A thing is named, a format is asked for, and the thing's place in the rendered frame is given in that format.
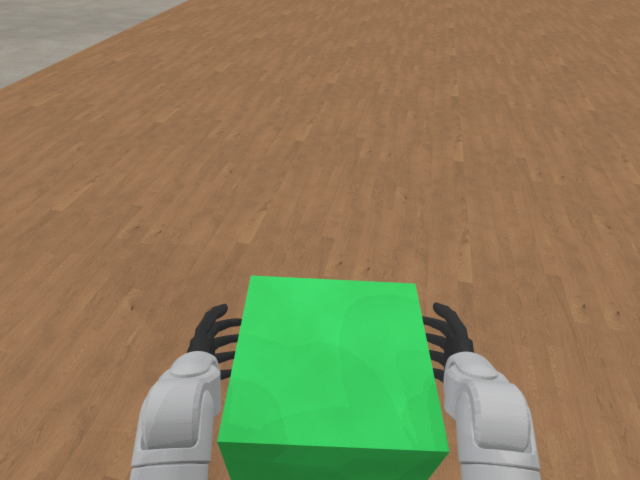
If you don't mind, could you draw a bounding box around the carton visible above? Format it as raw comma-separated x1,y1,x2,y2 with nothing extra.
217,276,450,480

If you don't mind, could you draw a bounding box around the left robot forearm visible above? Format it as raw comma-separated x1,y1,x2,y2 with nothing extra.
130,351,221,480

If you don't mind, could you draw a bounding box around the right robot forearm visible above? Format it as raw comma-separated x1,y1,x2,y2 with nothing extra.
443,352,541,480

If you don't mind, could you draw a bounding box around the left robot hand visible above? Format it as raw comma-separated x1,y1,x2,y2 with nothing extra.
187,304,242,380

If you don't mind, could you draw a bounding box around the right robot hand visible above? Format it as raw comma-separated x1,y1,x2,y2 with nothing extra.
422,302,475,382

